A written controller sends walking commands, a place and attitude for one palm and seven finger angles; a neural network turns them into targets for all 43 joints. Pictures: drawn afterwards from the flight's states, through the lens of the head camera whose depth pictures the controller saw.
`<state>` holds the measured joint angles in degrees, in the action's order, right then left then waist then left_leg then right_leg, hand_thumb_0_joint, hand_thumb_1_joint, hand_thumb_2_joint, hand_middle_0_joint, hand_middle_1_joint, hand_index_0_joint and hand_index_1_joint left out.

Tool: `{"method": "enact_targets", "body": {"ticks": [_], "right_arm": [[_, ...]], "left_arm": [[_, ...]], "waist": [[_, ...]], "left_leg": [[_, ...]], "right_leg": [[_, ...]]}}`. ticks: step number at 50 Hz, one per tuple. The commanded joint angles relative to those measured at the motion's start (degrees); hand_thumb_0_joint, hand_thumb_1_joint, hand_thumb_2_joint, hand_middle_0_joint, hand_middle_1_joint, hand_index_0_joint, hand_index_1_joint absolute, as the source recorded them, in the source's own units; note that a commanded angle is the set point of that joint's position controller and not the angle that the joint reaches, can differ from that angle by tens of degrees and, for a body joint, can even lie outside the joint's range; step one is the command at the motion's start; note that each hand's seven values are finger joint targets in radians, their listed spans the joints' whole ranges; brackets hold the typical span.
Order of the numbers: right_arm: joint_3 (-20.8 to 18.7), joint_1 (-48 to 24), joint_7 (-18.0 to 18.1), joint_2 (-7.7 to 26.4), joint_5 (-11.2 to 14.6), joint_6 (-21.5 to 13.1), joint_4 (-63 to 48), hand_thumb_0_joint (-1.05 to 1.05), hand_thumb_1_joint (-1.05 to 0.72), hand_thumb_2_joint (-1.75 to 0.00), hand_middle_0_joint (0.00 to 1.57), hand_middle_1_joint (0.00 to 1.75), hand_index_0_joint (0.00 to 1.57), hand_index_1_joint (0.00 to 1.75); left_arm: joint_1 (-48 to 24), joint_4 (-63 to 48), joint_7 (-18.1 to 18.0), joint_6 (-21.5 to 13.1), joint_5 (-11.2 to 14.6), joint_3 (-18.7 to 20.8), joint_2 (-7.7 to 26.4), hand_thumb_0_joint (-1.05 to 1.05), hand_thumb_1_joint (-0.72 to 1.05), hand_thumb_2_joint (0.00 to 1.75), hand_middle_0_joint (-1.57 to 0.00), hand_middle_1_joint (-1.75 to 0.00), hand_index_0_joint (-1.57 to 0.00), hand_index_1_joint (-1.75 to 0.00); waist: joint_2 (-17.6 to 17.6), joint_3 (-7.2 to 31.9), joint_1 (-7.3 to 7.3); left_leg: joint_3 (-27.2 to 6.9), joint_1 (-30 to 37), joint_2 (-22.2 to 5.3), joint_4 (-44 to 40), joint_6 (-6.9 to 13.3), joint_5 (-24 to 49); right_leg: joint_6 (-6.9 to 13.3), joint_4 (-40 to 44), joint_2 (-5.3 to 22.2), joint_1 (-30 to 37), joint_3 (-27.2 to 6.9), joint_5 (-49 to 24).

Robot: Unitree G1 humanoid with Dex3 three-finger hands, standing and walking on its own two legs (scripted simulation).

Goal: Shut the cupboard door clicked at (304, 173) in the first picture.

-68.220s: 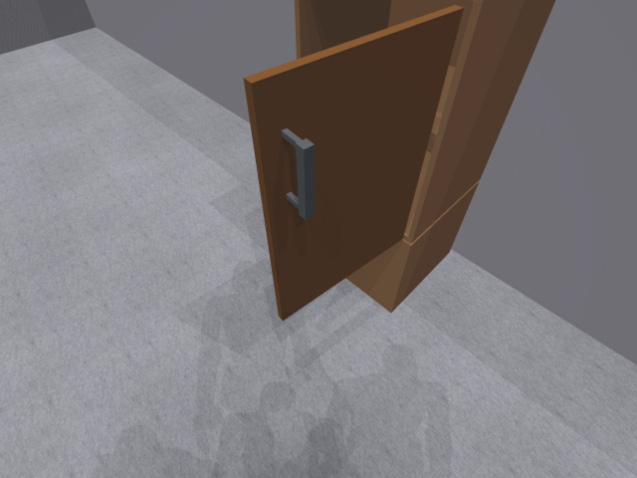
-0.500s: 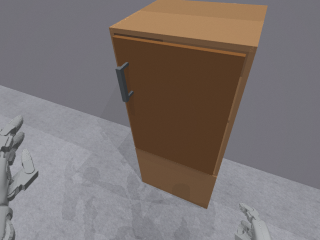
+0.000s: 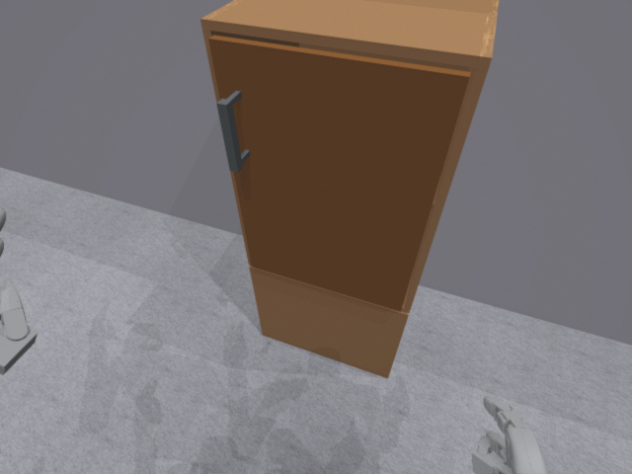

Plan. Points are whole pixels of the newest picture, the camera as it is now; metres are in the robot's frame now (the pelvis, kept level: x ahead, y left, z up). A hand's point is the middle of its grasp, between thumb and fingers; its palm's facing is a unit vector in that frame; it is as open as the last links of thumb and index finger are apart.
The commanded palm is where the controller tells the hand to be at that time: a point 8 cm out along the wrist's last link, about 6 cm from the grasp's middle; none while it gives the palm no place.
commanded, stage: step back with the hand held close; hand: left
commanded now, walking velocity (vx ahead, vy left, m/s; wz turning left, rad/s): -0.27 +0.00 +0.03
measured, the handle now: (236, 132) +0.66 +0.19 +0.10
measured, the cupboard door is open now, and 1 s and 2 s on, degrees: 0 0 0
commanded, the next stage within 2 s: stop stepping back and stand still in 0.60 s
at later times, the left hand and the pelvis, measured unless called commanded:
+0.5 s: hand out of the picture +0.05 +0.29 +0.18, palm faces +0.60 -0.68 -0.42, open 7.4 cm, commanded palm -0.04 +0.31 +0.18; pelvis -0.13 -0.01 -0.02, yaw +10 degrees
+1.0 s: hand out of the picture -0.05 +0.28 +0.18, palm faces +0.51 -0.77 -0.39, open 7.4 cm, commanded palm -0.13 +0.29 +0.18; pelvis -0.26 -0.01 +0.00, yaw +1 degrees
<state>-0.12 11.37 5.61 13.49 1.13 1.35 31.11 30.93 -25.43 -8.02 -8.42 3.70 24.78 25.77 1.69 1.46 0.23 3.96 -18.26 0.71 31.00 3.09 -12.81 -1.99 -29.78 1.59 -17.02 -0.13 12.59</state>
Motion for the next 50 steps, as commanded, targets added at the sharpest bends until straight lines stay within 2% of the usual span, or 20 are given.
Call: {"method": "enact_targets", "body": {"ticks": [1,9,14,16,18,20,22,23,26,29,32,34,35,36,38,40,42,44,46,50], "right_arm": [[-2.63,-4.61,0.57,7.95,0.12,-3.54,-8.76,0.00,-0.90,-0.90,0.20,0.30,0.20,0.30],[-3.15,-3.83,0.78,8.52,-0.40,-6.75,-8.47,0.00,-0.90,-0.90,0.20,0.30,0.20,0.30],[-3.34,-1.63,-0.43,5.91,-1.12,-7.84,-6.17,0.00,-0.90,-0.90,0.20,0.30,0.20,0.30],[-2.86,-0.55,-1.22,4.64,-1.39,-7.49,-4.40,0.00,-0.90,-0.90,0.20,0.30,0.20,0.30],[-2.98,-0.04,-1.20,4.80,-1.18,-7.46,-3.69,0.00,-0.90,-0.90,0.20,0.30,0.20,0.30],[-2.90,-0.64,-0.30,6.15,-1.13,-8.06,-3.75,0.00,-0.90,-0.90,0.20,0.30,0.20,0.30],[-2.97,-2.70,0.97,8.13,-0.77,-9.27,-4.53,0.00,-0.90,-0.90,0.20,0.30,0.20,0.30],[-3.40,-2.71,0.98,7.12,-1.08,-9.62,-4.36,0.00,-0.90,-0.90,0.20,0.30,0.20,0.30],[-5.23,-4.31,-0.52,6.34,-0.78,-11.41,-3.27,0.00,-0.90,-0.90,0.20,0.30,0.20,0.30],[-5.47,-6.29,-2.15,6.11,0.41,-11.98,-4.30,0.00,-0.90,-0.90,0.20,0.30,0.20,0.30],[-3.16,-5.82,-2.49,5.50,-0.59,-11.98,-3.91,0.00,-0.90,-0.90,0.20,0.30,0.20,0.30],[-3.37,-4.73,-2.72,4.03,-1.03,-11.80,-2.39,0.00,-0.90,-0.90,0.20,0.30,0.20,0.30],[-3.04,-5.26,-2.50,2.58,-0.85,-11.91,-1.80,0.00,-0.90,-0.90,0.20,0.30,0.20,0.30],[-2.68,-5.67,-2.35,2.88,-1.38,-12.40,-1.15,0.00,-0.90,-0.90,0.20,0.30,0.20,0.30],[-2.76,-4.50,-1.74,3.11,0.27,-12.43,-2.58,0.00,-0.90,-0.90,0.20,0.30,0.20,0.30],[-2.05,-4.58,-0.57,3.32,-0.16,-11.02,-3.00,0.00,-0.90,-0.90,0.20,0.30,0.20,0.30],[-1.47,-3.03,-0.27,3.74,-0.26,-10.30,-2.11,0.00,-0.90,-0.90,0.20,0.30,0.20,0.30],[-2.18,-2.53,-0.14,6.04,0.16,-10.59,-2.87,0.00,-0.90,-0.90,0.20,0.30,0.20,0.30],[-1.91,-3.20,-0.22,6.65,0.55,-10.45,-4.29,0.00,-0.90,-0.90,0.20,0.30,0.20,0.30],[-1.45,-4.10,-0.28,5.51,-0.85,-9.57,-4.19,0.00,-0.90,-0.90,0.20,0.30,0.20,0.30]], "left_arm": [[-1.83,-9.32,-1.40,-4.72,-0.83,6.28,7.70,0.00,0.90,0.90,-0.20,-0.30,-0.20,-0.30],[-8.52,-12.37,-2.22,-8.28,-3.67,8.40,10.13,0.00,0.90,0.90,-0.20,-0.30,-0.20,-0.30],[-3.60,-15.52,-3.03,-9.74,-1.98,10.25,12.25,0.00,0.90,0.90,-0.20,-0.30,-0.20,-0.30],[-5.12,-14.99,-3.55,-9.48,-1.72,7.73,10.41,0.00,0.90,0.90,-0.20,-0.30,-0.20,-0.30],[-7.40,-13.84,-3.88,-8.93,-1.44,7.00,10.09,0.00,0.90,0.90,-0.20,-0.30,-0.20,-0.30],[-9.14,-12.86,-3.98,-9.16,-1.32,6.27,9.39,0.00,0.90,0.90,-0.20,-0.30,-0.20,-0.30],[-9.12,-11.18,-4.29,-9.72,-1.94,7.12,8.28,0.00,0.90,0.90,-0.20,-0.30,-0.20,-0.30],[-10.15,-10.71,-4.11,-9.41,-2.41,8.55,9.17,0.00,0.90,0.90,-0.20,-0.30,-0.20,-0.30],[-8.31,-14.37,-3.45,-10.55,-0.62,10.11,11.15,0.00,0.90,0.90,-0.20,-0.30,-0.20,-0.30],[1.04,-12.67,-2.95,-9.34,0.62,10.02,9.29,0.00,0.90,0.90,-0.20,-0.30,-0.20,-0.30],[-3.79,-17.96,-1.51,-10.57,1.31,8.58,9.35,0.00,0.90,0.90,-0.20,-0.30,-0.20,-0.30],[-8.18,-20.14,-1.74,-11.15,0.23,8.37,10.47,0.00,0.90,0.90,-0.20,-0.30,-0.20,-0.30],[-12.55,-20.15,-2.26,-11.49,-0.20,7.18,11.47,0.00,0.90,0.90,-0.20,-0.30,-0.20,-0.30],[-17.76,-20.14,-3.18,-12.28,-1.29,8.28,14.93,0.00,0.90,0.90,-0.20,-0.30,-0.20,-0.30],[-13.99,-15.93,-2.95,-9.73,-1.74,6.21,11.85,0.00,0.90,0.90,-0.20,-0.30,-0.20,-0.30],[-12.17,-13.72,-3.04,-7.40,-1.34,7.61,11.46,0.00,0.90,0.90,-0.20,-0.30,-0.20,-0.30],[-10.56,-9.53,-2.80,-6.37,-1.08,6.07,8.63,0.00,0.90,0.90,-0.20,-0.30,-0.20,-0.30],[-9.95,-8.03,-2.78,-5.83,-0.99,5.21,7.65,0.00,0.90,0.90,-0.20,-0.30,-0.20,-0.30],[-9.39,-7.47,-2.86,-5.95,-1.06,5.11,7.53,0.00,0.90,0.90,-0.20,-0.30,-0.20,-0.30],[-1.39,-11.66,-2.41,-5.76,-0.93,6.54,8.20,0.00,0.90,0.90,-0.20,-0.30,-0.20,-0.30]], "waist": [[4.88,2.24,-0.35],[6.06,0.77,-0.30],[-4.97,1.98,0.59],[-11.60,3.23,1.47],[-12.77,3.95,2.01],[-4.41,0.20,1.97],[15.18,-1.46,0.94],[17.34,1.26,0.38],[5.12,8.03,-0.55],[14.36,8.49,-1.55],[13.79,4.72,-0.95],[0.69,4.34,-0.75],[-11.97,3.97,-0.78],[-14.33,2.40,-1.35],[-15.32,6.32,-0.94],[-10.41,6.69,0.12],[-2.36,6.62,1.03],[6.62,4.62,0.60],[3.03,1.70,0.17],[10.74,0.73,0.58]], "left_leg": [[-9.84,-18.89,-9.42,-14.26,1.50,-14.55],[-11.60,-31.53,-9.83,-13.14,3.50,-34.37],[-4.84,-7.59,-1.71,9.37,-1.97,-19.53],[-4.12,0.51,-1.00,17.71,-3.27,-13.45],[-4.36,3.60,-1.45,14.30,-2.60,-11.15],[-9.71,0.75,-5.02,0.45,-0.48,-16.52],[-23.23,-23.71,-18.40,-19.43,5.11,-35.76],[-25.02,-31.12,-23.04,-23.51,7.03,-36.31],[-15.73,-11.28,-21.70,-15.54,5.05,-16.96],[-4.20,-8.81,-19.38,-15.62,0.47,-19.42],[-2.44,-9.95,-18.39,-16.78,-3.61,-23.03],[1.66,-1.06,-10.75,-0.50,-7.00,-16.42],[3.02,3.55,-5.95,15.63,-8.59,-10.77],[0.64,-0.79,-4.97,25.57,-7.67,-11.88],[-3.54,-9.99,-3.33,25.55,-5.44,-10.49],[-2.15,-4.50,-2.73,14.18,-4.68,-5.38],[0.57,6.45,-1.21,0.34,-3.59,3.70],[-9.49,9.51,-9.60,-7.85,-1.03,6.11],[-14.78,4.07,-13.55,-14.22,0.43,-2.84],[-16.77,-6.96,-15.46,-25.78,-0.08,-31.63]], "right_leg": [[1.03,-4.29,-0.88,14.80,-1.45,-4.90],[1.49,-7.88,-2.69,17.80,-4.43,6.66],[8.35,11.19,8.00,-11.11,-21.34,19.29],[10.11,15.33,13.09,-18.18,-22.53,21.04],[8.10,14.02,11.53,-18.81,-18.17,19.19],[4.59,7.18,4.70,-19.28,-11.67,20.09],[0.52,-19.76,-5.63,-0.04,-2.59,10.91],[-0.02,-35.24,-7.39,7.58,-1.46,10.51],[0.57,-37.15,-6.08,-3.12,-2.67,16.50],[1.44,-24.36,-4.80,0.22,3.68,17.69],[2.70,-7.84,-5.08,2.94,4.92,18.77],[6.46,9.47,1.74,-7.50,-10.59,19.44],[11.15,17.62,13.17,-17.41,-26.83,17.41],[13.48,18.73,19.61,-15.94,-30.42,1.28],[11.26,5.43,13.98,1.05,-22.53,-30.41],[9.86,0.55,11.56,3.06,-14.86,-33.06],[5.61,-0.27,6.35,-0.18,-9.11,-21.59],[1.77,-4.13,0.23,-3.52,-4.62,-2.59],[1.25,-0.99,-3.13,-0.88,-3.25,3.31],[1.66,-8.17,-4.43,4.67,2.44,10.70]]}}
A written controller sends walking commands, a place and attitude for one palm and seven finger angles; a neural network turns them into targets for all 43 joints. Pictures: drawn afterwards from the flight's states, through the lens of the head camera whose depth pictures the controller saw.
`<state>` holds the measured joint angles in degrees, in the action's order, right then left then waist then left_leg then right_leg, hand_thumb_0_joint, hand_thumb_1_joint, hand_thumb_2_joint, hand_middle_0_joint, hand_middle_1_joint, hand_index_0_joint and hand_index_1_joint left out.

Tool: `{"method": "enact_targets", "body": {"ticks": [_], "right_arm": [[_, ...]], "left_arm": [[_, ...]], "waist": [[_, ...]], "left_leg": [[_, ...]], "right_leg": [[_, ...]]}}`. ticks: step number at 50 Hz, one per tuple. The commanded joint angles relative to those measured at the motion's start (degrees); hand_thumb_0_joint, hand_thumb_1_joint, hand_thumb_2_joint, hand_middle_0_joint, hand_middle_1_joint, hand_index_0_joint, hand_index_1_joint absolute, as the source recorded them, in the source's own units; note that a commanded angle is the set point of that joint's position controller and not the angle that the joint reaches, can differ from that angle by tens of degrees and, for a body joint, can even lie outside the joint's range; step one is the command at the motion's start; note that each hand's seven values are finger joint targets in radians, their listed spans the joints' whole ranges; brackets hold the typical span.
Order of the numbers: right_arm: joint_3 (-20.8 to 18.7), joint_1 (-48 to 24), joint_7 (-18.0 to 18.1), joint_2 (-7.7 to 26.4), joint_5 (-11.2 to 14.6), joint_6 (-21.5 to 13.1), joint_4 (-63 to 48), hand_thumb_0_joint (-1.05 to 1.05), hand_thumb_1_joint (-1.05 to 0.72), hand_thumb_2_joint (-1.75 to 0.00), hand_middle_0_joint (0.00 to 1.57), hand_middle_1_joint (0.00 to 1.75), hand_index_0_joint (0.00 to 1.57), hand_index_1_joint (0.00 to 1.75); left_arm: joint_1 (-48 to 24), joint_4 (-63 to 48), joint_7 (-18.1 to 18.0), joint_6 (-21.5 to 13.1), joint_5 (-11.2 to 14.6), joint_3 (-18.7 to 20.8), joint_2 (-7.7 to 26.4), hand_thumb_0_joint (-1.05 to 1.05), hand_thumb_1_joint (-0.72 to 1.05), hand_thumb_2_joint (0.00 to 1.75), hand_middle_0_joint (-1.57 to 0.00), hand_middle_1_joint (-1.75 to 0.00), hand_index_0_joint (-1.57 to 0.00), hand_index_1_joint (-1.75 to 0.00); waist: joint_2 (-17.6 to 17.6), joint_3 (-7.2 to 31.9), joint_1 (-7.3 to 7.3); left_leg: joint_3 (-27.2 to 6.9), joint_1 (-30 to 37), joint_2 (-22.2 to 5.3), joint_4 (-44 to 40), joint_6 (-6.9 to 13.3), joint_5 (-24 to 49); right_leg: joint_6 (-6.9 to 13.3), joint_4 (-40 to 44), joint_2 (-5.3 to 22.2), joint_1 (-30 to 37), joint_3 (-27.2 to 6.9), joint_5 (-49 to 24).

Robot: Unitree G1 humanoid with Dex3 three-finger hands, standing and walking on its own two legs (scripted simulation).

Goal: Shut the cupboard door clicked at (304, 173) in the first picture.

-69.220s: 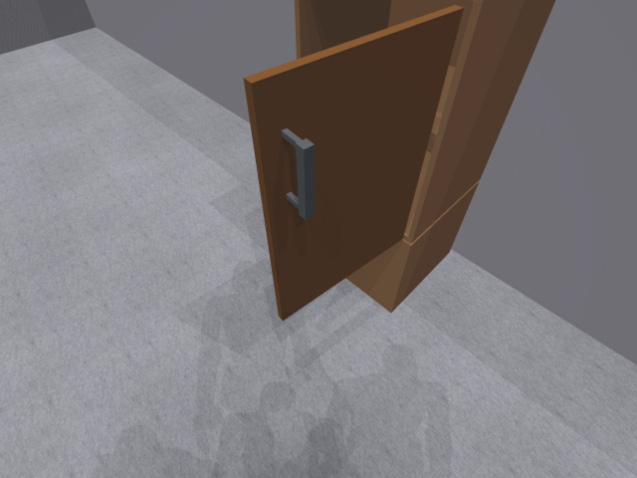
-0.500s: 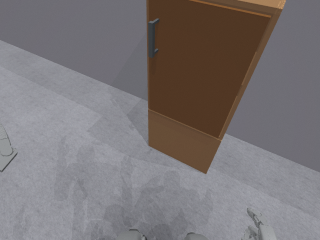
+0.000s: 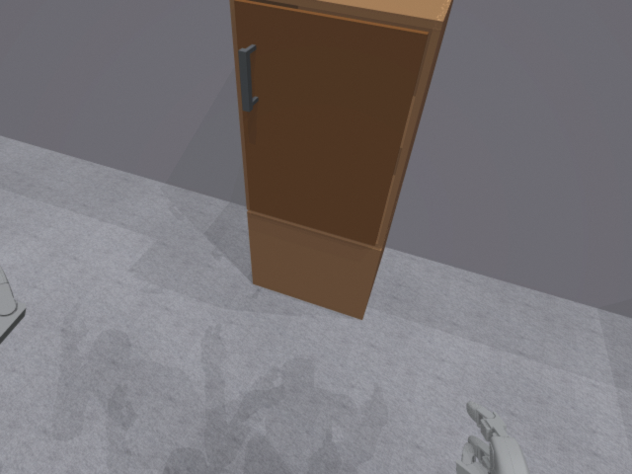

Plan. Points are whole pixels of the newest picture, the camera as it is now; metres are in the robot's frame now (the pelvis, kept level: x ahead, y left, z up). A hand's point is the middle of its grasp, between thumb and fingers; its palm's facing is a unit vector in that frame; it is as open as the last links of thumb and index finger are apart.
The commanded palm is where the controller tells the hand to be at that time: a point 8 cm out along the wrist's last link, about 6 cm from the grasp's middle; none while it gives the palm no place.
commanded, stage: stop stepping back and stand still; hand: left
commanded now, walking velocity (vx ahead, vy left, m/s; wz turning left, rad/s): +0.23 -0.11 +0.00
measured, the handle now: (249, 78) +0.92 +0.18 +0.10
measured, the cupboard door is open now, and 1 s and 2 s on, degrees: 0 0 0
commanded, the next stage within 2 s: let the arm hang, fingers relaxed in 0.82 s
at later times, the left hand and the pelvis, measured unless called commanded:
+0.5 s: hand out of the picture +0.18 +0.29 +0.17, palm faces +0.46 -0.79 -0.41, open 7.4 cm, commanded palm +0.12 +0.32 +0.18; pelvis -0.03 +0.03 +0.00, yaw -1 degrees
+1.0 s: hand (41, 391) +0.19 +0.30 +0.07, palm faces +0.25 -0.85 -0.46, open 7.4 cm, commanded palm none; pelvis -0.03 +0.04 +0.00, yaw -1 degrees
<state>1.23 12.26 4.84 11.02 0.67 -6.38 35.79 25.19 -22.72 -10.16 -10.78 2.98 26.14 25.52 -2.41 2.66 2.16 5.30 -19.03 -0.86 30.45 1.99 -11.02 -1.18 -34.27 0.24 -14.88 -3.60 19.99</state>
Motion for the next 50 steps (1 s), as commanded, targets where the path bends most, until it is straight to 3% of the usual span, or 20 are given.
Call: {"method": "enact_targets", "body": {"ticks": [1,3,5,7,8,9,11,14,20,21,23,25,27,32,36,44,45,46,48,50], "right_arm": [[-3.01,-5.04,0.31,8.14,-0.44,-1.52,-9.35,0.00,-0.90,-0.90,0.20,0.30,0.20,0.30],[-3.45,-4.62,0.06,8.27,-0.62,-1.21,-9.91,0.00,-0.90,-0.90,0.20,0.30,0.20,0.30],[-3.78,-4.50,0.12,7.94,-0.93,-0.72,-9.86,0.00,-0.90,-0.90,0.20,0.30,0.20,0.30],[-4.21,-3.59,-0.30,7.38,-1.36,0.00,-8.89,0.00,-0.90,-0.90,0.20,0.30,0.20,0.30],[-4.50,-2.84,-0.44,8.54,-1.81,-0.62,-7.34,0.00,-0.90,-0.90,0.20,0.30,0.20,0.30],[-5.01,-2.22,-0.62,8.17,-1.26,-0.91,-6.67,0.00,-0.90,-0.90,0.20,0.30,0.20,0.30],[-4.84,-1.25,-0.32,7.77,-1.19,-0.46,-6.87,0.00,-0.90,-0.90,0.20,0.30,0.20,0.30],[-4.19,-3.18,0.57,7.47,-1.18,-0.44,-5.93,0.00,-0.90,-0.90,0.20,0.30,0.20,0.30],[-4.15,-2.28,1.45,7.40,-1.30,-2.74,-5.72,0.00,-0.90,-0.90,0.20,0.30,0.20,0.30],[-4.34,-1.98,1.40,8.01,-1.16,-2.91,-6.08,0.00,-0.90,-0.90,0.20,0.30,0.20,0.30],[-4.56,-2.94,1.19,9.67,-0.64,-2.80,-7.46,0.00,-0.90,-0.90,0.20,0.30,0.20,0.30],[-3.45,-3.57,0.99,7.58,-1.14,-2.75,-6.34,0.00,-0.90,-0.90,0.20,0.30,0.20,0.30],[-3.05,-3.52,0.45,7.49,-1.20,-3.18,-6.40,0.00,-0.90,-0.90,0.20,0.30,0.20,0.30],[-3.19,-2.41,-1.09,6.80,-0.28,-3.71,-7.36,0.00,-0.90,-0.90,0.20,0.30,0.20,0.30],[-2.98,-2.37,-1.35,6.13,-0.10,-1.63,-7.97,0.00,-0.90,-0.90,0.20,0.30,0.20,0.30],[-2.61,-4.72,0.23,6.33,0.06,-0.07,-9.41,0.00,-0.90,-0.90,0.20,0.30,0.20,0.30],[-2.53,-4.91,0.28,6.15,0.10,-0.14,-9.37,0.00,-0.90,-0.90,0.20,0.30,0.20,0.30],[-5.14,-9.22,-5.17,17.20,0.57,-3.58,-0.15,0.00,-0.90,-0.90,0.20,0.30,0.20,0.30],[-5.06,-4.83,-5.12,14.49,-0.08,1.03,0.10,0.00,-0.90,-0.90,0.20,0.30,0.20,0.30],[-4.16,-4.41,-5.12,14.02,-0.84,2.60,0.75,0.00,-0.90,-0.90,0.20,0.30,0.20,0.30]], "left_arm": [[4.97,-16.04,-0.26,-3.03,-0.36,4.35,7.46,0.00,0.90,0.90,-0.20,-0.30,-0.20,-0.30],[5.32,-18.30,-0.35,-2.39,-0.83,3.83,7.47,0.00,0.90,0.90,-0.20,-0.30,-0.20,-0.30],[5.46,-20.08,-0.85,-2.44,-1.27,5.31,9.99,0.00,0.90,0.90,-0.20,-0.30,-0.20,-0.30],[3.12,-21.39,-1.40,-3.04,-1.52,7.16,12.50,0.00,0.90,0.90,-0.20,-0.30,-0.20,-0.30],[1.27,-20.94,-1.39,-4.59,-1.22,8.03,13.42,0.00,0.90,0.90,-0.20,-0.30,-0.20,-0.30],[0.52,-19.63,-1.70,-5.03,-1.39,8.87,12.91,0.00,0.90,0.90,-0.20,-0.30,-0.20,-0.30],[3.00,-14.41,-1.62,-4.81,-1.41,6.90,10.13,0.00,0.90,0.90,-0.20,-0.30,-0.20,-0.30],[-1.09,-10.39,-1.02,-5.44,-1.60,5.54,9.79,0.00,0.90,0.90,-0.20,-0.30,-0.20,-0.30],[-0.14,-10.14,-1.56,-4.79,-1.71,2.25,7.49,0.00,0.90,0.90,-0.20,-0.30,-0.20,-0.30],[0.12,-11.99,-1.43,-4.86,-1.30,2.55,7.63,0.00,0.90,0.90,-0.20,-0.30,-0.20,-0.30],[-0.45,-17.06,-1.42,-5.26,-1.03,4.34,8.82,0.00,0.90,0.90,-0.20,-0.30,-0.20,-0.30],[-0.02,-17.43,-0.96,-5.39,-0.98,6.34,10.75,0.00,0.90,0.90,-0.20,-0.30,-0.20,-0.30],[-1.78,-19.37,-0.74,-5.21,-1.24,6.17,10.19,0.00,0.90,0.90,-0.20,-0.30,-0.20,-0.30],[4.01,-18.17,-0.25,-4.44,-0.04,5.83,8.50,0.00,0.90,0.90,-0.20,-0.30,-0.20,-0.30],[7.90,-14.24,-0.03,-2.85,0.77,5.45,7.17,0.00,0.90,0.90,-0.20,-0.30,-0.20,-0.30],[2.95,-15.53,-0.29,-1.81,0.47,5.03,9.09,0.00,0.90,0.90,-0.20,-0.30,-0.20,-0.30],[2.27,-16.51,-0.31,-1.97,0.27,3.83,8.22,0.00,0.90,0.90,-0.20,-0.30,-0.20,-0.30],[0.07,26.63,7.76,5.90,-3.71,-20.98,-1.78,0.00,0.90,0.90,-0.20,-0.30,-0.20,-0.30],[-0.20,28.45,9.82,11.55,-3.61,-20.28,-3.85,0.00,0.90,0.90,-0.20,-0.30,-0.20,-0.30],[-3.41,34.00,10.40,10.92,-4.03,-20.98,-3.70,0.00,0.90,0.90,-0.20,-0.30,-0.20,-0.30]], "waist": [[16.23,-0.41,-1.34],[15.94,-0.15,-1.18],[9.83,0.60,-1.41],[-5.56,-0.55,-2.27],[-3.12,-1.72,-1.78],[-4.09,2.40,-1.12],[-0.68,-0.96,-0.82],[-2.07,-5.59,-0.59],[-1.77,-3.54,-1.79],[1.10,-2.73,-1.46],[10.48,-0.25,-1.65],[12.98,0.24,-1.38],[13.21,-2.32,-1.63],[8.17,4.92,-1.50],[4.25,7.70,-1.09],[3.18,4.76,-1.46],[4.18,4.40,-1.42],[6.34,-1.44,0.04],[9.91,0.60,-1.02],[5.32,1.05,-2.10]], "left_leg": [[-15.49,-9.86,-13.08,-24.83,0.81,-35.80],[-9.82,-12.14,-10.01,-19.71,-0.07,-34.13],[-5.84,-13.18,-5.60,-5.90,-0.67,-27.82],[-1.72,-22.13,0.29,22.38,-2.19,-13.93],[-4.08,-23.24,-0.93,30.47,-2.63,-11.69],[-5.72,-24.35,-0.92,34.33,-2.83,-12.46],[-7.81,-20.70,-4.08,32.02,-2.70,-9.84],[-4.01,-12.60,-4.54,21.19,-2.09,-7.65],[1.90,6.36,-0.79,-1.60,-0.65,-6.86],[-1.52,8.96,-2.79,-5.25,0.43,-7.86],[-16.96,12.65,-13.05,-9.30,4.44,0.50],[-18.08,7.31,-15.81,-13.29,4.91,-0.89],[-14.05,1.96,-14.34,-13.21,3.57,-1.51],[-3.83,6.18,-7.97,-3.48,-1.07,13.20],[-2.10,7.28,-6.01,-1.47,-2.27,12.56],[-2.51,7.13,-4.80,-3.49,-1.67,7.97],[-2.62,6.93,-4.67,-3.68,-1.57,6.95],[-3.71,3.27,-6.45,3.06,-1.05,18.63],[-3.44,3.71,-8.06,-0.34,-0.78,13.53],[-6.37,-0.49,-8.77,-1.93,0.85,9.64]], "right_leg": [[1.58,-3.30,-3.90,5.95,7.78,3.86],[2.81,1.71,-4.27,10.24,9.80,4.83],[6.16,9.13,-0.07,11.07,2.97,8.46],[15.96,24.18,18.32,8.96,-26.59,20.96],[17.37,24.02,20.63,8.54,-25.33,7.43],[17.12,22.26,20.12,10.74,-25.82,6.21],[15.34,22.61,18.13,2.72,-19.42,14.71],[12.29,23.23,14.77,-6.16,-10.41,17.23],[8.08,14.67,8.54,-5.70,-3.32,11.09],[6.28,9.82,6.82,-5.94,-2.46,6.72],[1.84,-2.00,-0.04,-8.94,3.25,-2.30],[0.53,-3.54,-0.14,-4.86,5.75,2.43],[0.68,0.37,0.09,-0.27,6.07,-0.91],[1.90,7.21,1.26,5.85,2.43,-21.94],[2.63,8.20,3.77,6.24,-0.92,-31.00],[1.88,10.99,3.75,4.24,-0.23,-25.70],[1.91,11.24,3.78,4.12,-0.20,-24.08],[2.64,3.01,7.31,-1.72,4.98,-31.70],[1.95,4.14,5.15,-3.06,3.55,-17.16],[2.11,2.67,3.88,-1.19,4.91,-11.01]]}}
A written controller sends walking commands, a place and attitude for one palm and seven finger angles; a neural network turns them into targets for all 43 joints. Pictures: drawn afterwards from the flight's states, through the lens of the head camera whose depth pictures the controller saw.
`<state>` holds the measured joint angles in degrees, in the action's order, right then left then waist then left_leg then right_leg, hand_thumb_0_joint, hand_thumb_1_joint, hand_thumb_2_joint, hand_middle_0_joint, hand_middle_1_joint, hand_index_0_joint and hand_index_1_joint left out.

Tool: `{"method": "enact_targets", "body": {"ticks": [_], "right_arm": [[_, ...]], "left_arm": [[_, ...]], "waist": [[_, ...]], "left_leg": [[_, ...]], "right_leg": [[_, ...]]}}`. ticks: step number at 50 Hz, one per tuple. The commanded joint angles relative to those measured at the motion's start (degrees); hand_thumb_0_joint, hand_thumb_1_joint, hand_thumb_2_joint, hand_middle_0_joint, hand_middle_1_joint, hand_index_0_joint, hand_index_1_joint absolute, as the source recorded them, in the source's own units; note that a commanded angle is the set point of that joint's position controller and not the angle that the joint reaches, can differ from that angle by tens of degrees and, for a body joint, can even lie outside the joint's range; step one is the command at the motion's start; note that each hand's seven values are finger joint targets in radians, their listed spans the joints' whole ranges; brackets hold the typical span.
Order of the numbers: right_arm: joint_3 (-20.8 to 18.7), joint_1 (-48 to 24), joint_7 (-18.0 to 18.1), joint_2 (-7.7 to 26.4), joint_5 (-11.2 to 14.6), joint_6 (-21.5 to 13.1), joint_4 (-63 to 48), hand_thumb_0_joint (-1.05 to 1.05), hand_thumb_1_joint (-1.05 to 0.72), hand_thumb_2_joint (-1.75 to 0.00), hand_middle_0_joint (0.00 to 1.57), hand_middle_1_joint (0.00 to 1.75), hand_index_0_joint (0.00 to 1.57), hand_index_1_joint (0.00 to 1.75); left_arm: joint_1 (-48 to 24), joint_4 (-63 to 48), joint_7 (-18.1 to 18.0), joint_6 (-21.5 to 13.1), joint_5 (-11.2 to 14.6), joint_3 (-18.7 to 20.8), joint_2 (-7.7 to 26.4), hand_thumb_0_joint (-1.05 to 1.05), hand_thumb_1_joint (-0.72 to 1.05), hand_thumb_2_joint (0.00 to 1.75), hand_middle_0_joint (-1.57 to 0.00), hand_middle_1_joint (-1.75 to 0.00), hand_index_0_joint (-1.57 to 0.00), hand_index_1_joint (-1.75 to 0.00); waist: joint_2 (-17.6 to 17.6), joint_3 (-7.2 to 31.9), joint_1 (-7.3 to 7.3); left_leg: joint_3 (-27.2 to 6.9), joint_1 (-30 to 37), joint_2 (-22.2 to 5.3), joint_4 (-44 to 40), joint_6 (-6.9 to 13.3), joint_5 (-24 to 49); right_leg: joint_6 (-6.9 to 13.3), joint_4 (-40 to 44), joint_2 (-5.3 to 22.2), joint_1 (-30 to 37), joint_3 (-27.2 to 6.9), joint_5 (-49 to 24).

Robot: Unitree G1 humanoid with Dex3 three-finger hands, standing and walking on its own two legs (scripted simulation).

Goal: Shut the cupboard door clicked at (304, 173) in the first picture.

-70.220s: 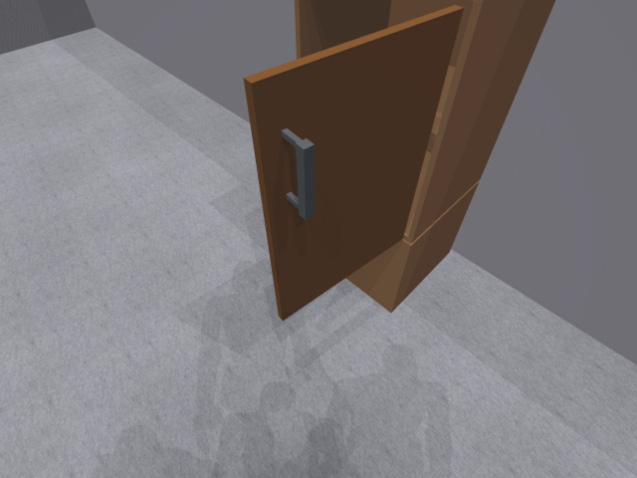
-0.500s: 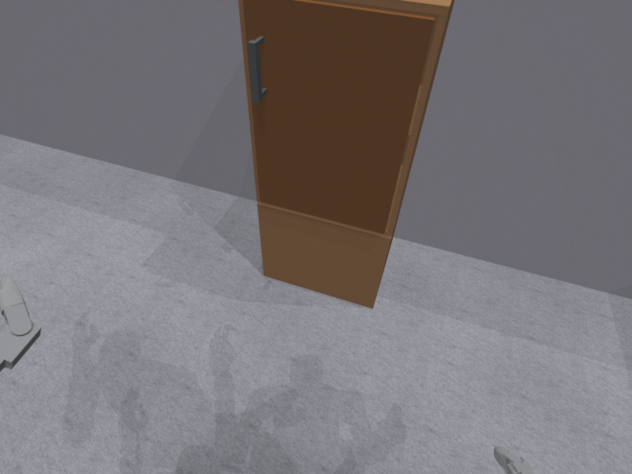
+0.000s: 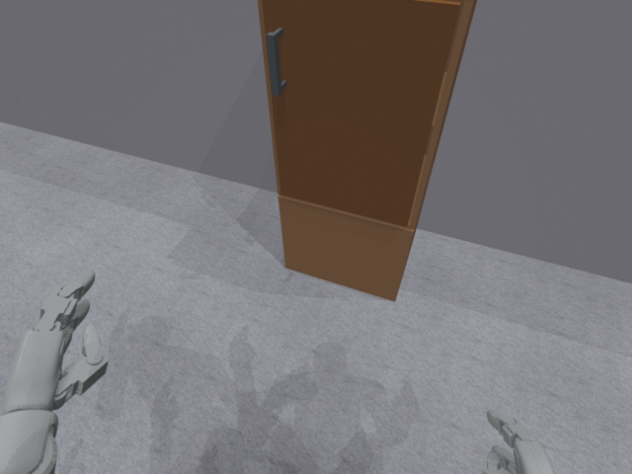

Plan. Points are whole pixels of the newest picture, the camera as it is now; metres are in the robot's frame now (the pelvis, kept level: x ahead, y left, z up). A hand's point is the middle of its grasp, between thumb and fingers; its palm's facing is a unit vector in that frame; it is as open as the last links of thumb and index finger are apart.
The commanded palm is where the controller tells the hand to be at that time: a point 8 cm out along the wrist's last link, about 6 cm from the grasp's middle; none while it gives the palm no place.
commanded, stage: let the arm hang, fingers relaxed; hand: left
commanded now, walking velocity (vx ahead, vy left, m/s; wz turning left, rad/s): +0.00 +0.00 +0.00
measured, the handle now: (278, 62) +0.95 +0.16 +0.10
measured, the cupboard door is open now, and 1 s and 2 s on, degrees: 0 0 0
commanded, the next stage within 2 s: look to check the result in 1.02 s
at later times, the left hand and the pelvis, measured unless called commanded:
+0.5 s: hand out of the picture -0.06 +0.21 -0.16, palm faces +0.01 -0.97 -0.26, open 7.3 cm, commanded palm none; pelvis -0.03 +0.01 +0.01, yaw +0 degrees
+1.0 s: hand out of the picture +0.00 +0.19 -0.16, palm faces -0.01 -0.98 -0.21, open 7.4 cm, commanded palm none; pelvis -0.02 +0.01 +0.01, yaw -1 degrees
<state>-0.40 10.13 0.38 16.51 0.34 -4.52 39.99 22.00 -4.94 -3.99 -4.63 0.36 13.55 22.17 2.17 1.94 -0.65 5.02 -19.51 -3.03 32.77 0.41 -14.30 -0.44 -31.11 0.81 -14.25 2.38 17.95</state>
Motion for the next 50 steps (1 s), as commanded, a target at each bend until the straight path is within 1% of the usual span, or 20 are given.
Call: {"method": "enact_targets", "body": {"ticks": [1,3,5,7,8,9,10,12,13,15,18,19,23,26,30,33,39,41,44,50], "right_arm": [[-2.12,-2.52,-0.63,8.61,-0.78,1.39,-3.24,0.00,-0.90,-0.90,0.20,0.30,0.20,0.30],[-1.86,-2.37,-0.43,8.52,-1.33,2.22,-1.85,0.00,-0.90,-0.90,0.20,0.30,0.20,0.30],[-1.50,-0.60,-0.44,7.06,-1.71,3.41,-0.02,0.00,-0.90,-0.90,0.20,0.30,0.20,0.30],[-1.03,0.44,-0.40,5.73,-2.03,4.33,2.51,0.00,-0.90,-0.90,0.20,0.30,0.20,0.30],[-0.91,0.76,-0.36,5.47,-2.09,4.53,3.58,0.00,-0.90,-0.90,0.20,0.30,0.20,0.30],[-0.84,0.57,-0.38,5.86,-2.01,4.64,4.61,0.00,-0.90,-0.90,0.20,0.30,0.20,0.30],[-0.82,0.70,-0.26,4.91,-2.01,4.69,5.97,0.00,-0.90,-0.90,0.20,0.30,0.20,0.30],[-0.75,1.31,0.02,3.96,-1.91,4.94,8.25,0.00,-0.90,-0.90,0.20,0.30,0.20,0.30],[-1.14,1.93,0.22,3.28,-2.15,5.06,9.17,0.00,-0.90,-0.90,0.20,0.30,0.20,0.30],[-1.51,3.46,0.38,3.11,-1.90,5.41,10.87,0.00,-0.90,-0.90,0.20,0.30,0.20,0.30],[-1.98,5.45,0.66,2.69,-1.72,5.48,13.27,0.00,-0.90,-0.90,0.20,0.30,0.20,0.30],[-2.19,6.22,0.74,3.38,-1.53,5.44,13.85,0.00,-0.90,-0.90,0.20,0.30,0.20,0.30],[-2.33,8.73,0.90,2.23,-1.43,5.24,16.64,0.00,-0.90,-0.90,0.20,0.30,0.20,0.30],[-2.37,9.56,0.90,1.65,-1.40,5.22,18.35,0.00,-0.90,-0.90,0.20,0.30,0.20,0.30],[-2.46,9.64,0.91,1.38,-1.43,5.18,19.74,0.00,-0.90,-0.90,0.20,0.30,0.20,0.30],[-2.50,9.40,1.00,1.48,-1.40,4.82,20.36,0.00,-0.90,-0.90,0.20,0.30,0.20,0.30],[-2.60,8.26,1.06,1.95,-1.24,4.47,20.72,0.00,-0.90,-0.90,0.20,0.30,0.20,0.30],[-2.44,8.18,1.04,1.36,-1.35,4.53,20.98,0.00,-0.90,-0.90,0.20,0.30,0.20,0.30],[-2.63,7.52,1.03,2.07,-1.26,4.48,20.84,0.00,-0.90,-0.90,0.20,0.30,0.20,0.30],[-2.64,6.29,1.06,2.65,-1.28,4.11,20.87,0.00,-0.90,-0.90,0.20,0.30,0.20,0.30]], "left_arm": [[-1.55,19.16,4.33,4.65,-1.54,-8.69,0.42,0.00,0.90,0.90,-0.20,-0.30,-0.20,-0.30],[-3.59,26.15,4.20,4.26,-1.83,-9.21,1.47,0.00,0.90,0.90,-0.20,-0.30,-0.20,-0.30],[-5.43,32.76,3.74,4.46,-1.85,-10.07,1.31,0.00,0.90,0.90,-0.20,-0.30,-0.20,-0.30],[-6.28,38.62,3.33,4.87,-1.66,-11.08,0.33,0.00,0.90,0.90,-0.20,-0.30,-0.20,-0.30],[-6.46,40.97,3.18,4.97,-1.57,-11.38,-0.21,0.00,0.90,0.90,-0.20,-0.30,-0.20,-0.30],[-5.85,43.34,3.07,5.04,-1.54,-11.50,-0.17,0.00,0.90,0.90,-0.20,-0.30,-0.20,-0.30],[-5.14,45.90,2.98,5.02,-1.47,-11.61,-0.97,0.00,0.90,0.90,-0.20,-0.30,-0.20,-0.30],[-3.97,50.47,2.94,5.02,-1.34,-11.69,-1.94,0.00,0.90,0.90,-0.20,-0.30,-0.20,-0.30],[-2.98,51.90,2.84,5.01,-1.54,-10.91,-3.34,0.00,0.90,0.90,-0.20,-0.30,-0.20,-0.30],[-2.64,54.98,2.86,5.08,-1.52,-11.10,-3.04,0.00,0.90,0.90,-0.20,-0.30,-0.20,-0.30],[-1.90,58.70,2.94,4.95,-1.49,-11.35,-3.58,0.00,0.90,0.90,-0.20,-0.30,-0.20,-0.30],[-1.93,59.61,2.87,4.76,-1.54,-11.36,-3.21,0.00,0.90,0.90,-0.20,-0.30,-0.20,-0.30],[-1.59,63.05,2.71,4.46,-1.53,-11.52,-4.06,0.00,0.90,0.90,-0.20,-0.30,-0.20,-0.30],[-1.47,64.82,2.55,4.43,-1.54,-11.55,-4.23,0.00,0.90,0.90,-0.20,-0.30,-0.20,-0.30],[-0.86,66.24,2.39,4.50,-1.62,-11.42,-4.30,0.00,0.90,0.90,-0.20,-0.30,-0.20,-0.30],[-0.79,66.92,2.34,4.36,-1.64,-11.34,-4.40,0.00,0.90,0.90,-0.20,-0.30,-0.20,-0.30],[-1.51,67.36,2.29,4.10,-1.71,-11.21,-3.94,0.00,0.90,0.90,-0.20,-0.30,-0.20,-0.30],[-2.10,67.41,2.34,4.20,-1.71,-11.28,-4.23,0.00,0.90,0.90,-0.20,-0.30,-0.20,-0.30],[-2.69,67.26,2.34,4.01,-1.75,-11.10,-3.55,0.00,0.90,0.90,-0.20,-0.30,-0.20,-0.30],[-4.93,67.16,2.48,3.56,-1.56,-11.01,-2.78,0.00,0.90,0.90,-0.20,-0.30,-0.20,-0.30]], "waist": [[-3.42,1.27,0.41],[-10.63,1.76,0.76],[-12.93,1.58,1.54],[-9.12,1.44,2.01],[-5.36,1.56,2.09],[-1.09,1.59,1.57],[1.62,1.63,1.32],[4.90,-0.40,1.08],[7.68,-0.43,0.95],[7.83,-1.72,0.99],[5.39,-3.58,0.98],[2.37,-3.84,1.06],[-3.82,-4.88,1.44],[-5.06,-6.29,1.57],[-3.86,-7.72,1.39],[-3.37,-6.90,1.16],[-1.57,-7.45,0.91],[-1.20,-7.83,1.03],[-1.29,-7.89,1.04],[-1.34,-5.52,1.37]], "left_leg": [[-6.80,-0.77,-6.14,-4.64,2.49,11.33],[-7.01,1.54,-4.21,-3.19,1.95,9.08],[-6.21,4.32,-2.42,-2.23,1.47,8.26],[-5.47,6.71,-1.84,-3.21,0.93,7.44],[-5.80,7.18,-2.26,-4.77,0.89,7.78],[-6.44,7.01,-2.91,-6.35,0.97,7.65],[-6.52,5.93,-3.10,-7.51,1.05,5.73],[-6.39,4.76,-2.70,-9.51,0.78,-0.24],[-6.56,4.09,-2.76,-10.64,0.87,-3.80],[-7.22,3.42,-3.22,-12.37,0.96,-7.52],[-7.57,3.15,-3.56,-14.01,1.10,-10.10],[-7.79,3.79,-3.89,-14.00,1.18,-9.20],[-7.09,5.77,-3.86,-13.62,1.46,-7.16],[-6.64,6.64,-3.83,-13.72,1.52,-6.50],[-6.91,5.98,-3.91,-15.00,1.69,-8.37],[-7.11,6.18,-4.12,-15.89,1.79,-7.65],[-6.98,6.53,-4.23,-16.63,1.65,-6.27],[-6.86,5.64,-3.98,-16.86,1.44,-7.32],[-6.65,6.59,-3.85,-16.53,1.38,-5.89],[-6.00,8.56,-3.88,-15.49,1.13,-1.12]], "right_leg": [[1.69,0.42,3.26,-0.82,-1.36,-8.61],[2.87,2.96,4.81,-1.58,-4.12,-8.52],[3.89,5.03,6.61,-3.35,-6.10,-7.71],[3.85,6.30,6.68,-4.37,-6.84,-5.32],[3.39,6.14,5.85,-3.62,-6.59,-4.47],[2.85,6.09,5.05,-2.38,-5.90,-3.43],[2.61,6.39,4.62,-0.76,-5.61,-2.82],[2.84,7.79,4.11,-0.55,-5.71,-0.68],[3.12,8.57,3.79,-0.11,-5.28,0.25],[3.25,9.46,3.38,0.25,-4.83,0.77],[3.26,10.63,3.12,-0.48,-4.54,1.22],[3.26,11.06,3.06,-0.53,-4.62,0.88],[3.17,12.81,3.95,-2.65,-5.24,2.87],[3.04,13.33,4.06,-4.45,-5.38,4.44],[2.85,13.34,3.78,-5.28,-5.44,5.67],[2.78,12.47,3.64,-3.97,-5.42,2.86],[2.66,12.37,3.73,-3.06,-5.19,-0.20],[2.50,12.77,3.89,-2.65,-5.20,0.67],[2.63,13.28,4.05,-2.83,-5.29,0.18],[2.81,13.76,4.66,-0.86,-5.50,-3.04]]}}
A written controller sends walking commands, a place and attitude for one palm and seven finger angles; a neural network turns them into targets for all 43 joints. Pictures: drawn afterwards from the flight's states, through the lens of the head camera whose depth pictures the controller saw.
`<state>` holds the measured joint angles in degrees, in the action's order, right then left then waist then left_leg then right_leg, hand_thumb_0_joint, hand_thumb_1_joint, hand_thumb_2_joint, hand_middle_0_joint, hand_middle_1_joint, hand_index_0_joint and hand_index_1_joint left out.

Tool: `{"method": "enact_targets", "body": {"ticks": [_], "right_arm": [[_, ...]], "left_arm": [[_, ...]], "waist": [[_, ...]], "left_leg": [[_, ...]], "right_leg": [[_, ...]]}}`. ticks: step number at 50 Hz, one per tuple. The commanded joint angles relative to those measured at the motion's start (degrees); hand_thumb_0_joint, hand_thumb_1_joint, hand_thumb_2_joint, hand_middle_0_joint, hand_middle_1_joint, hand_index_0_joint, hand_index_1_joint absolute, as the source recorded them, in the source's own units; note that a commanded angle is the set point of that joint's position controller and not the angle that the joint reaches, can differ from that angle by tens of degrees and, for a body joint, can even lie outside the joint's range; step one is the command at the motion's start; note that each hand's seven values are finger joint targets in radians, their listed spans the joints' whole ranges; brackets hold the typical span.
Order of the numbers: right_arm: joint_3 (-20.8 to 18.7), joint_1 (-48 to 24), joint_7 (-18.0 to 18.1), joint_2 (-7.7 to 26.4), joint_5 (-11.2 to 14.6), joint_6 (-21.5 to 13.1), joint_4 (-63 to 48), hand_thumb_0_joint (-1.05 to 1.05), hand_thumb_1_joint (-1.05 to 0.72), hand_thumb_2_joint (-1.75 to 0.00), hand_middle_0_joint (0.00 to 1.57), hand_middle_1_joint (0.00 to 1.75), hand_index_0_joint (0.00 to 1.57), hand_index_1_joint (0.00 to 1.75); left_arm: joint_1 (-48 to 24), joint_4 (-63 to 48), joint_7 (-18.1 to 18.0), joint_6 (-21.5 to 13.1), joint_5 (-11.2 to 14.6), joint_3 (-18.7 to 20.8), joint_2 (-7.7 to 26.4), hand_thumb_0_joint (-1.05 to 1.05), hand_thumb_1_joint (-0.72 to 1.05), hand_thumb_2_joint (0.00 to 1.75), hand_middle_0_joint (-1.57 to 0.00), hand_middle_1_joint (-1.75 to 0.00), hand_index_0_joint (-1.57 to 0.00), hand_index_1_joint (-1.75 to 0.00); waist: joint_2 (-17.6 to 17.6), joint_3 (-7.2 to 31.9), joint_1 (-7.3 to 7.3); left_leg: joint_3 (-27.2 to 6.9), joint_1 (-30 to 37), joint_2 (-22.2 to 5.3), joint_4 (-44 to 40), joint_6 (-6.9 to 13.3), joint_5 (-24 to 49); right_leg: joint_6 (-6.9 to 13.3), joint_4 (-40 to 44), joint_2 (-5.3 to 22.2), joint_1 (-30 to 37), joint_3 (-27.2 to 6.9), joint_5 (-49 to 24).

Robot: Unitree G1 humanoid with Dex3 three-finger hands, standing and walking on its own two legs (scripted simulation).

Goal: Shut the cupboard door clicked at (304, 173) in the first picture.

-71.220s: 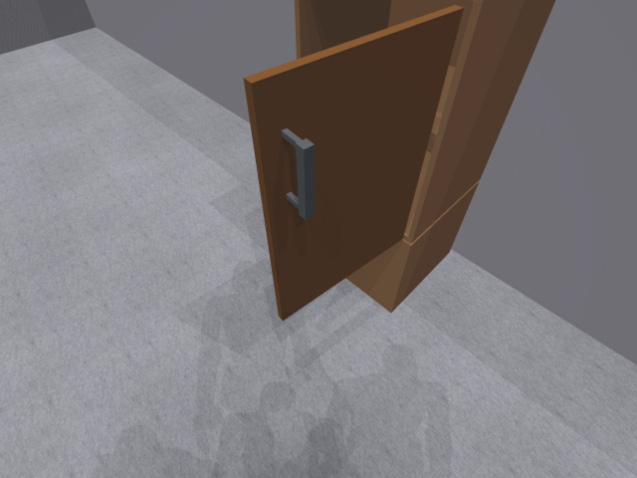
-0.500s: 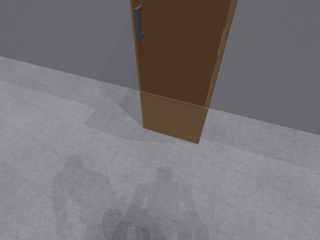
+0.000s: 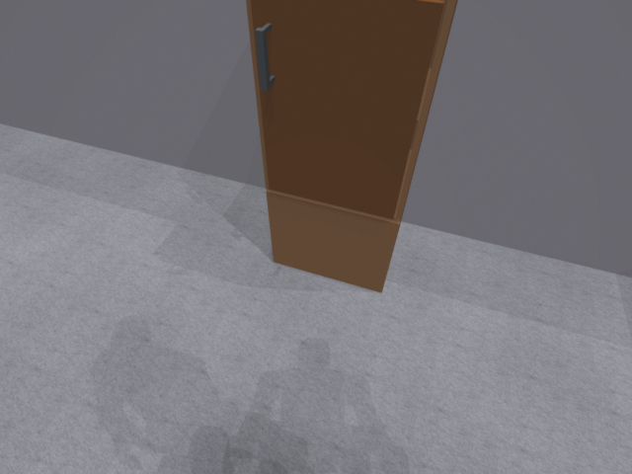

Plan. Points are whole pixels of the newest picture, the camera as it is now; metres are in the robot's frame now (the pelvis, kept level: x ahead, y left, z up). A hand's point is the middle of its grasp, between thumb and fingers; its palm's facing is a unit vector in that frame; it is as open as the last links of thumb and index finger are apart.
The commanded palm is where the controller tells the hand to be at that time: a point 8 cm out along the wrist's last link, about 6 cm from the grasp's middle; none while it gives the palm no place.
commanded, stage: let the arm hang, fingers relaxed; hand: left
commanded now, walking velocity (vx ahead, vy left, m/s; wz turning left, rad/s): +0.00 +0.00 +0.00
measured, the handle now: (266, 57) +0.97 +0.16 +0.09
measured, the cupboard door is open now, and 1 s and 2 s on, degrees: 0 0 0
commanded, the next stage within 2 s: look to check the result in 0.02 s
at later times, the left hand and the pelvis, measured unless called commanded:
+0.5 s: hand out of the picture +0.06 +0.22 -0.16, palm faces +0.00 -0.96 -0.29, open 7.4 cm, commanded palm none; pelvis +0.02 +0.00 +0.00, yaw +0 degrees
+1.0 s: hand out of the picture +0.08 +0.22 -0.16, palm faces +0.00 -0.95 -0.30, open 7.4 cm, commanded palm none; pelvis +0.04 -0.01 +0.01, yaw +1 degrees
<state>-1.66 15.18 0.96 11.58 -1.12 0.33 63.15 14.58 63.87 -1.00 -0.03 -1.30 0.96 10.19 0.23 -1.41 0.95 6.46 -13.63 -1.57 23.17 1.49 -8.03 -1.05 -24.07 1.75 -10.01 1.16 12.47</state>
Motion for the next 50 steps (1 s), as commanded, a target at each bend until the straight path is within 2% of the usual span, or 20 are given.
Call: {"method": "enact_targets", "body": {"ticks": [1,5,14,21,24,27,32,39,43,50], "right_arm": [[-1.33,1.14,0.48,7.84,0.20,-0.80,-2.24,0.00,-0.90,-0.90,0.20,0.30,0.20,0.30],[-1.36,0.16,0.46,8.62,0.21,-0.77,-2.26,0.00,-0.90,-0.90,0.20,0.30,0.20,0.30],[-1.43,-2.58,0.44,11.42,0.48,-1.16,-2.33,0.00,-0.90,-0.90,0.20,0.30,0.20,0.30],[-1.21,-4.53,0.30,12.30,0.35,-1.05,-1.90,0.00,-0.90,-0.90,0.20,0.30,0.20,0.30],[-1.20,-5.28,0.25,13.49,0.44,-1.17,-2.10,0.00,-0.90,-0.90,0.20,0.30,0.20,0.30],[-1.04,-5.94,0.24,13.53,0.36,-1.29,-2.09,0.00,-0.90,-0.90,0.20,0.30,0.20,0.30],[-0.98,-6.82,0.16,14.03,0.34,-1.28,-2.09,0.00,-0.90,-0.90,0.20,0.30,0.20,0.30],[-0.94,-7.36,0.24,14.98,0.48,-1.39,-2.21,0.00,-0.90,-0.90,0.20,0.30,0.20,0.30],[-0.76,-7.57,0.27,14.72,0.36,-1.40,-1.93,0.00,-0.90,-0.90,0.20,0.30,0.20,0.30],[-0.75,-7.14,0.34,14.67,0.41,-1.32,-1.91,0.00,-0.90,-0.90,0.20,0.30,0.20,0.30]], "left_arm": [[2.14,-1.59,-0.47,-1.06,0.13,1.59,9.32,0.00,0.90,0.90,-0.20,-0.30,-0.20,-0.30],[1.20,-1.60,-0.39,-1.15,0.16,1.64,10.08,0.00,0.90,0.90,-0.20,-0.30,-0.20,-0.30],[-0.64,-1.64,-0.27,-1.57,0.31,1.79,12.47,0.00,0.90,0.90,-0.20,-0.30,-0.20,-0.30],[-2.43,-1.36,-0.16,-1.52,0.36,1.59,13.75,0.00,0.90,0.90,-0.20,-0.30,-0.20,-0.30],[-2.83,-1.49,-0.10,-1.63,0.33,1.69,14.53,0.00,0.90,0.90,-0.20,-0.30,-0.20,-0.30],[-3.44,-1.39,-0.04,-1.55,0.36,1.66,14.65,0.00,0.90,0.90,-0.20,-0.30,-0.20,-0.30],[-3.97,-1.54,0.03,-1.65,0.36,1.63,15.27,0.00,0.90,0.90,-0.20,-0.30,-0.20,-0.30],[-4.23,-1.68,-0.03,-1.97,0.45,1.71,16.06,0.00,0.90,0.90,-0.20,-0.30,-0.20,-0.30],[-4.37,-1.43,-0.02,-1.83,0.50,1.63,15.81,0.00,0.90,0.90,-0.20,-0.30,-0.20,-0.30],[-4.32,-1.31,-0.14,-1.91,0.53,1.56,15.93,0.00,0.90,0.90,-0.20,-0.30,-0.20,-0.30]], "waist": [[0.51,-2.07,-0.20],[-0.09,-2.44,-0.18],[-0.31,0.95,-0.35],[-0.42,-0.32,-0.32],[-0.44,0.57,-0.39],[0.32,0.53,-0.38],[-0.43,0.71,-0.38],[-0.40,2.51,-0.39],[0.52,1.85,-0.44],[-0.43,2.29,-0.31]], "left_leg": [[-7.52,2.83,-5.33,-6.09,0.06,-7.07],[-7.40,3.46,-5.45,-5.88,0.03,-5.75],[-7.55,6.72,-6.12,-5.19,0.19,1.38],[-7.55,6.82,-6.23,-6.25,-0.07,1.11],[-7.80,7.51,-6.32,-6.39,-0.01,2.29],[-7.87,7.52,-6.35,-6.88,-0.08,2.48],[-7.83,8.16,-6.39,-6.97,-0.18,3.38],[-7.70,9.83,-6.59,-6.14,-0.24,7.26],[-7.52,9.44,-6.59,-6.56,-0.41,6.99],[-7.53,10.12,-6.68,-6.31,-0.40,7.93]], "right_leg": [[3.41,6.89,3.79,-4.76,-4.40,2.25],[3.48,7.42,4.01,-4.67,-4.35,1.93],[3.37,7.56,4.40,-1.72,-4.28,-3.85],[3.19,8.60,4.69,-1.19,-4.20,-3.78],[3.18,8.72,4.65,-0.51,-4.44,-4.73],[3.03,8.99,4.93,0.14,-4.23,-4.70],[2.95,9.38,5.13,0.52,-4.08,-5.73],[3.07,9.39,5.40,1.97,-3.99,-10.01],[3.01,9.67,5.49,2.43,-3.87,-9.60],[3.10,9.89,5.66,3.09,-3.74,-11.17]]}}
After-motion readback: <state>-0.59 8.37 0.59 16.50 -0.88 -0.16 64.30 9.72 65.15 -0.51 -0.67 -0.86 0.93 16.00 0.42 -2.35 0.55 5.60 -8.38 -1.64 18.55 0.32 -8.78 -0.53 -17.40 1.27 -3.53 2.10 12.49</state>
